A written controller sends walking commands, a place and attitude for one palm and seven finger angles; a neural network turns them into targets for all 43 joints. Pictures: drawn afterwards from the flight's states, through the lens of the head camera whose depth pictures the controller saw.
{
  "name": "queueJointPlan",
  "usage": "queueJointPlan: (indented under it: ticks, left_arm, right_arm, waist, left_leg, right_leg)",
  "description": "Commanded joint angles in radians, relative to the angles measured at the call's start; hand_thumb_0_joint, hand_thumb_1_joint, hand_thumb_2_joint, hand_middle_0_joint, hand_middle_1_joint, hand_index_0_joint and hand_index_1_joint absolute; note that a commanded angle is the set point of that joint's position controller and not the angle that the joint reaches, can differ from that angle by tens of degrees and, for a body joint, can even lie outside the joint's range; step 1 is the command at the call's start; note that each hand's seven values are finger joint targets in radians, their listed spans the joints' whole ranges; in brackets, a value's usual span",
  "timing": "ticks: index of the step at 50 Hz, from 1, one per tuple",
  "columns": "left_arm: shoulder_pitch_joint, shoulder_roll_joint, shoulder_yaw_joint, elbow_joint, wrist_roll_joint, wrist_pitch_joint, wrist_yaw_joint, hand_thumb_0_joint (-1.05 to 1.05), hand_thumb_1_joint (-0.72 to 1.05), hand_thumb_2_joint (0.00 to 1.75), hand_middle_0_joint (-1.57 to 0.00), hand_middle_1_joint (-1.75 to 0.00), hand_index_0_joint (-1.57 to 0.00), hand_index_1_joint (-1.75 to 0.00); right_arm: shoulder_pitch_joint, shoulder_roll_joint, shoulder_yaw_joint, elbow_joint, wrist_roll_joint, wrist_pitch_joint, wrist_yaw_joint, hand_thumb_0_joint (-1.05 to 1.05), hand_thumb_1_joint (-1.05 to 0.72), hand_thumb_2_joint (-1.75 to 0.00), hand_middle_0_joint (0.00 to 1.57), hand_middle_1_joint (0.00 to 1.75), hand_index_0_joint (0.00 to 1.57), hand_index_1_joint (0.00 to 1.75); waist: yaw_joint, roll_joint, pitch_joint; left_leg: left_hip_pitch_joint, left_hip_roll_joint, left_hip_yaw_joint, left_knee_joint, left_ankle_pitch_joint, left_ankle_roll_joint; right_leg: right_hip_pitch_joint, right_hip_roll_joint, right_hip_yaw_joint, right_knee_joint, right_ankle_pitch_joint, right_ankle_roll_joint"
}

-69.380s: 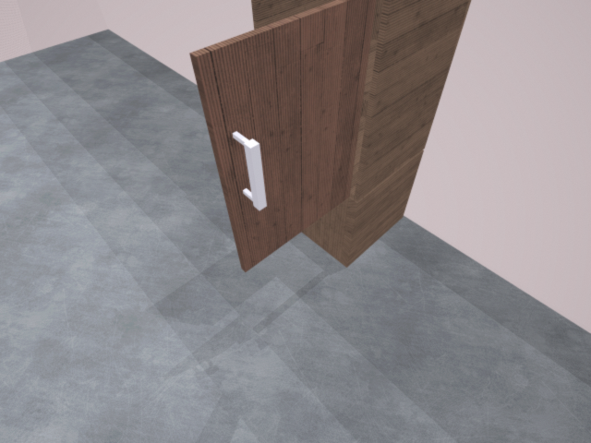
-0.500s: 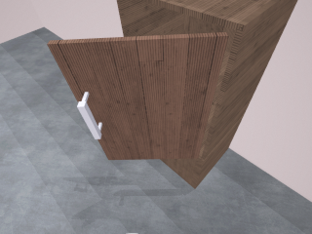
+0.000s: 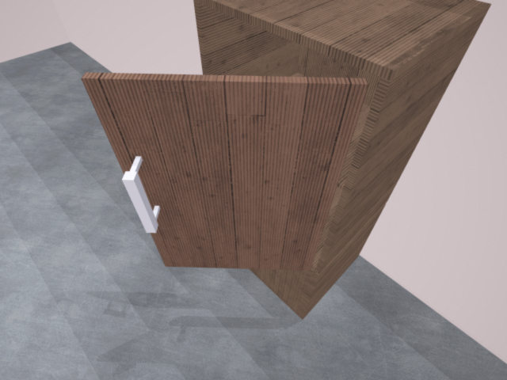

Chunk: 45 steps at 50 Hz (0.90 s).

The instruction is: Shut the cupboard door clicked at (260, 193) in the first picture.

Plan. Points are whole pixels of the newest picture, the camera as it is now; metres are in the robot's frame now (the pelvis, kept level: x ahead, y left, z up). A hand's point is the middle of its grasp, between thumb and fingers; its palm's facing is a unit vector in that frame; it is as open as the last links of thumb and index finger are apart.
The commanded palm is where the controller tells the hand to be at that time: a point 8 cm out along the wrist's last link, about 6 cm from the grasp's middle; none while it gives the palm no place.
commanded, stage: come to a stop and stand still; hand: left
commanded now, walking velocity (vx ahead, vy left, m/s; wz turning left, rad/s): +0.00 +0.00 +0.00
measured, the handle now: (145, 196) +0.44 +0.25 +0.01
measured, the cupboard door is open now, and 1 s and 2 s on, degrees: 44 44 44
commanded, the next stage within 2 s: look again from close up in 0.40 s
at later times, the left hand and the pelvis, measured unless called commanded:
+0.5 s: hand out of the picture +0.02 +0.17 -0.18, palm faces +0.01 -0.98 -0.19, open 7.3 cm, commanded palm none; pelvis +0.02 +0.00 +0.00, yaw -1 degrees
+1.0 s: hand out of the picture +0.03 +0.18 -0.18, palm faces +0.01 -0.98 -0.19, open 7.3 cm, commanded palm none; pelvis +0.02 +0.01 +0.00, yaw -1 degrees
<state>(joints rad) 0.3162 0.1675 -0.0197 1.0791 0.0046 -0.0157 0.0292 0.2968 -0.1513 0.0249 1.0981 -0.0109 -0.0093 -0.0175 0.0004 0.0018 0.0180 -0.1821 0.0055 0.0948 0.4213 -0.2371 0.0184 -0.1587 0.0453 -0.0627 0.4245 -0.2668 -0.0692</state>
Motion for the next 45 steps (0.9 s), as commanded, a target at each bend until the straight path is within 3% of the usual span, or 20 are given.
queueJointPlan:
  ticks: [1,6,10,21,25,37,45]
  left_arm:
    - [0.046,0.101,0.017,-0.021,0.006,-0.027,0.013,0.00,0.90,0.90,-0.20,-0.30,-0.20,-0.30]
    - [0.058,0.095,0.015,0.003,0.006,-0.027,0.017,0.00,0.90,0.90,-0.20,-0.30,-0.20,-0.30]
    - [0.056,0.093,0.014,0.012,0.004,-0.024,0.016,0.00,0.90,0.90,-0.20,-0.30,-0.20,-0.30]
    - [0.046,0.084,0.017,0.017,0.007,-0.021,0.017,0.00,0.90,0.90,-0.20,-0.30,-0.20,-0.30]
    - [0.043,0.094,0.018,0.017,0.005,-0.022,0.017,0.00,0.90,0.90,-0.20,-0.30,-0.20,-0.30]
    - [0.030,0.103,0.024,0.009,0.005,-0.021,0.018,0.00,0.90,0.90,-0.20,-0.30,-0.20,-0.30]
    - [0.022,0.107,0.023,0.011,0.004,-0.019,0.015,0.00,0.90,0.90,-0.20,-0.30,-0.20,-0.30]
  right_arm:
    - [0.029,-0.083,-0.017,-0.019,0.001,-0.021,-0.012,0.00,-0.90,-0.90,0.20,0.30,0.20,0.30]
    - [0.032,-0.076,-0.015,0.006,0.002,-0.022,-0.017,0.00,-0.90,-0.90,0.20,0.30,0.20,0.30]
    - [0.032,-0.080,-0.015,0.016,0.000,-0.023,-0.019,0.00,-0.90,-0.90,0.20,0.30,0.20,0.30]
    - [0.020,-0.076,-0.017,0.026,-0.001,-0.025,-0.024,0.00,-0.90,-0.90,0.20,0.30,0.20,0.30]
    - [0.018,-0.090,-0.019,0.027,-0.002,-0.026,-0.024,0.00,-0.90,-0.90,0.20,0.30,0.20,0.30]
    - [0.012,-0.096,-0.021,0.034,-0.001,-0.028,-0.026,0.00,-0.90,-0.90,0.20,0.30,0.20,0.30]
    - [0.002,-0.101,-0.023,0.038,-0.003,-0.027,-0.026,0.00,-0.90,-0.90,0.20,0.30,0.20,0.30]
  waist:
    - [0.001,-0.034,0.035]
    - [0.002,-0.018,0.036]
    - [0.000,0.006,0.025]
    - [0.004,-0.014,0.042]
    - [0.004,-0.011,0.008]
    - [0.006,-0.020,0.016]
    - [0.005,-0.009,0.024]
  left_leg:
    - [-0.005,0.097,-0.098,-0.056,0.092,0.020]
    - [0.009,0.099,-0.094,-0.055,0.120,0.019]
    - [0.021,0.104,-0.100,-0.061,0.131,0.018]
    - [0.034,0.108,-0.101,-0.071,0.164,0.022]
    - [0.052,0.110,-0.098,-0.064,0.189,0.021]
    - [0.055,0.107,-0.100,-0.068,0.213,0.022]
    - [0.067,0.112,-0.107,-0.083,0.201,0.023]
  right_leg:
    - [-0.013,-0.164,0.156,-0.092,0.247,0.023]
    - [-0.003,-0.165,0.153,-0.084,0.307,0.029]
    - [-0.001,-0.163,0.152,-0.079,0.279,0.021]
    - [0.000,-0.159,0.144,-0.075,0.306,0.022]
    - [0.020,-0.166,0.147,-0.069,0.346,0.023]
    - [0.032,-0.166,0.142,-0.067,0.377,0.028]
    - [0.015,-0.165,0.145,-0.080,0.319,0.023]
